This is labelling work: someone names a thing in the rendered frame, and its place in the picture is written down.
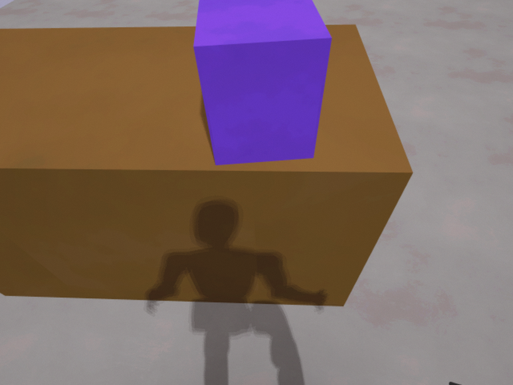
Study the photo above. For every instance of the carton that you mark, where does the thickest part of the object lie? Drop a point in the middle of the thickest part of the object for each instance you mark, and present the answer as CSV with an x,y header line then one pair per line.
x,y
262,66

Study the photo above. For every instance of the pedestal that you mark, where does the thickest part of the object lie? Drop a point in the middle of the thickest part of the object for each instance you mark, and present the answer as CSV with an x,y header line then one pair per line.
x,y
109,187

